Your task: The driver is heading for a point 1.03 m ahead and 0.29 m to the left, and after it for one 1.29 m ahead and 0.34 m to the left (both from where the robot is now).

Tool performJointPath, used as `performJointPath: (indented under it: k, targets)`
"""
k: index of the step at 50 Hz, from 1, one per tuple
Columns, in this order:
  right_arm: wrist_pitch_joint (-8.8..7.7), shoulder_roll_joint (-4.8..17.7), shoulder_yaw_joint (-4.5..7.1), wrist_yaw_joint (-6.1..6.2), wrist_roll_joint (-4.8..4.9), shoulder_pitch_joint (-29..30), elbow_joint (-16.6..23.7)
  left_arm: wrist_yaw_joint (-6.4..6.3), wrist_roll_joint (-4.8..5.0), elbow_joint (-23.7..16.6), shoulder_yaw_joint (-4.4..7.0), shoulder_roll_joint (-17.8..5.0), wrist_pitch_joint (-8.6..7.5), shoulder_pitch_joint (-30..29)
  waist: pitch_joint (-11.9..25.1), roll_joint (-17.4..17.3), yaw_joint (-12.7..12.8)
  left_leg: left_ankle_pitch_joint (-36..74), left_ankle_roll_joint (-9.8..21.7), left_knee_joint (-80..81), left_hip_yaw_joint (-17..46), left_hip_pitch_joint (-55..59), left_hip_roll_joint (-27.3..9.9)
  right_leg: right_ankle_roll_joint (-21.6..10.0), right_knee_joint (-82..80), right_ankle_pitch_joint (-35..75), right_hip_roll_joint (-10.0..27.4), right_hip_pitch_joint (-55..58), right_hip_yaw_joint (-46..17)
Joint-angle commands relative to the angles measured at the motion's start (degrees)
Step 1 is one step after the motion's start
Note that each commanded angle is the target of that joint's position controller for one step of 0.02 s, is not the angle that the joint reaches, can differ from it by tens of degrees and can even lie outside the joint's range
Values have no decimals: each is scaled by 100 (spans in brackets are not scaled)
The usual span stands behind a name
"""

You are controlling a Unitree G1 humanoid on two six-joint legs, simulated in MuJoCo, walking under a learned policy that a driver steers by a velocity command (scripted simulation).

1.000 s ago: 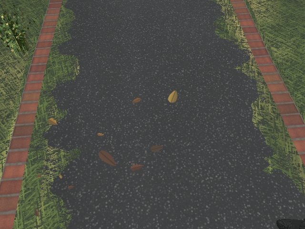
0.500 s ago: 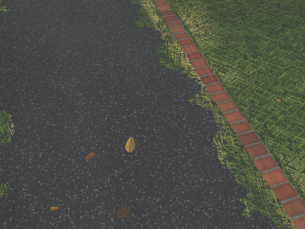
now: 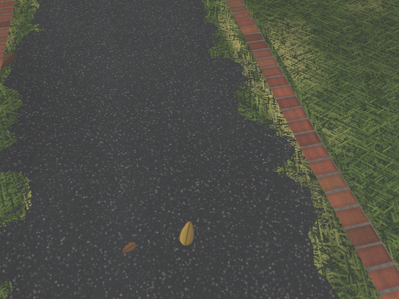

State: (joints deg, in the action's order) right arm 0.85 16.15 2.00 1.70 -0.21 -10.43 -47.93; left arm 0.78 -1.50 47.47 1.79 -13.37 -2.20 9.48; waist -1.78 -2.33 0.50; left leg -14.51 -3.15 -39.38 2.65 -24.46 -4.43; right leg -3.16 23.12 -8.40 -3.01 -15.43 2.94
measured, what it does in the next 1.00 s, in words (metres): steps on the spot, turning left: left foot, then right foot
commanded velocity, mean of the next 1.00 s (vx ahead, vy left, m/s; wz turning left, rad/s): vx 0.06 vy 0.00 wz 0.43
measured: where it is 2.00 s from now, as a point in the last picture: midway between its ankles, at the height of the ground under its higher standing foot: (160, 290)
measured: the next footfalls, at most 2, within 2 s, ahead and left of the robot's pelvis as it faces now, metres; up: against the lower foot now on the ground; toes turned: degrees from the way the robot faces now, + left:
left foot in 0.06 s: +0.08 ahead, +0.14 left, +0.00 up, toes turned +3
right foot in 0.40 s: +0.10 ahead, -0.11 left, +0.00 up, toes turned +15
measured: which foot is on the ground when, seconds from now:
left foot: up 0.00-0.04, down 0.06-0.40, up 0.42-0.84, down 0.86-1.00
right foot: down 0.00-0.10, up 0.12-0.38, down 0.40-0.86, up 0.88-1.00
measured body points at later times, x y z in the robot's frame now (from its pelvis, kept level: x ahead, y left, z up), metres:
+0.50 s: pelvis +0.03 -0.02 +0.00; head +0.07 -0.04 +0.45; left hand +0.09 +0.28 -0.10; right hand +0.24 -0.28 -0.11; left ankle +0.00 +0.12 -0.68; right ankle +0.06 -0.12 -0.74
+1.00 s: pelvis +0.04 +0.04 +0.00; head +0.04 +0.07 +0.45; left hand -0.01 +0.35 -0.12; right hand +0.28 -0.14 -0.09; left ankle -0.02 +0.11 -0.74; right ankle +0.09 -0.10 -0.67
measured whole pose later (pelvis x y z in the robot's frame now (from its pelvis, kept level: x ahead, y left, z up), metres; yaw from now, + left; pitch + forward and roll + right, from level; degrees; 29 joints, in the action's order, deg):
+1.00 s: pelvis +0.04 +0.04 +0.00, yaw +29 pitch +1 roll -1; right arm -0.6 15.2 3.2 0.0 0.4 -13.8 -41.4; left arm 0.8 1.1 49.7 4.7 -19.2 -0.8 9.8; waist -1.3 2.2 0.6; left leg -14.7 3.0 -24.6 -0.6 -10.7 0.9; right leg 0.1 57.6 -22.4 4.1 -26.0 2.5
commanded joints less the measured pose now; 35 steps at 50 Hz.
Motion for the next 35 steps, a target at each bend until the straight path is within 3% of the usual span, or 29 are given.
performJointPath:
  k: [1,3,4,5,6,8,9,10,12,15,18,19,20,21,22,23,24,25,27,30,35]
  targets:
    - [51,648,191,9,-3,-264,258,-113,80,-320,243,-1030,9,-461,458,830,-207,219,197,353,-228,1041,103,-824,-753,-123,1535,-303,-918]
    - [44,719,223,2,-49,-110,404,-183,157,-200,260,-1028,85,-233,233,665,-179,533,414,796,-130,955,62,-591,-495,-577,1478,-149,-960]
    - [27,888,263,7,-64,-76,486,-223,143,-158,260,-961,102,-57,189,297,-102,1519,581,1043,190,935,-157,-364,-69,-575,1281,-83,-771]
    - [32,1253,360,25,-16,53,533,-258,74,-195,272,-876,106,245,209,-619,259,1992,877,1219,748,950,-468,-64,434,-871,677,-260,-216]
    - [30,1219,412,7,50,-111,518,-320,36,-272,252,-760,137,-92,227,-1116,10,1536,1268,1725,1404,914,-733,261,1153,-973,115,-420,313]
    - [-66,1100,402,12,-43,-441,476,-362,103,-463,263,-674,192,-603,305,-1353,-314,1974,1841,2095,2415,1501,-1251,359,2341,-2104,-139,-1283,-143]
    - [-157,1117,415,12,-63,-502,500,-341,141,-470,300,-743,212,-581,443,-1256,-371,2584,1995,2063,2563,1748,-1397,382,3223,-2733,-106,-1612,-496]
    - [-221,1150,438,36,-12,-329,556,-317,172,-429,333,-802,222,-403,617,-897,-228,2995,1939,1892,2397,1887,-1374,400,3612,-2663,53,-1716,-726]
    - [-165,1081,463,86,141,91,664,-313,188,-418,322,-756,199,-404,731,-496,-79,3093,1515,1747,1934,1937,-1006,482,2778,-2171,191,-1584,-704]
    - [73,1136,521,143,137,184,705,-238,248,-396,265,-621,142,-413,974,-697,-130,3142,1382,1678,1793,1740,-698,631,1680,-1432,-8,-720,-541]
    - [174,1100,524,144,203,444,811,-125,269,-219,322,-753,138,121,965,-745,142,2126,1152,1572,1872,1305,-423,554,103,-259,-76,311,-388]
    - [182,953,481,148,203,352,815,-133,224,-163,387,-919,161,268,923,-552,153,1211,912,1376,1760,847,-183,430,-326,127,169,883,-464]
    - [187,591,386,123,118,84,793,-190,107,-203,488,-1338,209,365,907,572,20,-480,556,219,1204,-81,391,-3,-639,208,1363,1520,-1610]
    - [113,545,404,109,110,16,981,-183,-122,-311,557,-1734,247,93,651,1903,-117,-2113,278,-866,596,-984,1048,-948,-886,806,2550,1025,-3065]
    - [62,1067,544,100,71,-44,879,-190,-191,-480,462,-1442,186,-161,531,1335,-112,-2043,169,-1982,816,-982,645,-1325,-955,737,2710,749,-3056]
    - [84,1251,642,97,129,-162,727,-210,-129,-552,379,-1135,139,-527,351,941,-277,-1661,144,-2406,793,-984,609,-1116,-864,658,2347,595,-2435]
    - [148,1141,649,135,116,-334,574,-228,-23,-606,348,-1032,111,-748,243,807,-365,-1316,67,-2576,712,-1064,562,-845,-799,451,1978,648,-1914]
    - [195,1060,636,155,86,-351,541,-255,80,-608,319,-942,92,-797,164,852,-306,-1009,-31,-2763,680,-1205,515,-756,-746,596,1853,755,-1625]
    - [204,872,582,118,121,-177,664,-323,76,-527,284,-922,116,-589,153,914,-170,-708,-191,-2843,422,-1187,498,-814,-720,1181,1692,821,-1113]
    - [170,688,482,56,165,245,949,-408,58,-387,320,-1046,192,-165,264,972,126,-576,-365,-2098,187,-1363,318,-979,-708,1519,1837,1499,-909]
    - [191,568,364,-101,131,412,1218,-336,91,-382,439,-1368,259,-232,349,1057,202,-661,-288,-955,-235,-558,76,-1042,-692,1753,2034,1411,-459]
Velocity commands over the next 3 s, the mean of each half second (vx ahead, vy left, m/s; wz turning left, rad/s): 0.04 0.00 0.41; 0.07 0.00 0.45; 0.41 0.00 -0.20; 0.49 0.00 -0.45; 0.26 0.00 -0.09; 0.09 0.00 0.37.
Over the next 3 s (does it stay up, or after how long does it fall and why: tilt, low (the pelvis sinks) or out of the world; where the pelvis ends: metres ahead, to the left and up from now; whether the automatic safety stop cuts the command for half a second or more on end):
stays up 0.79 0.21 0.01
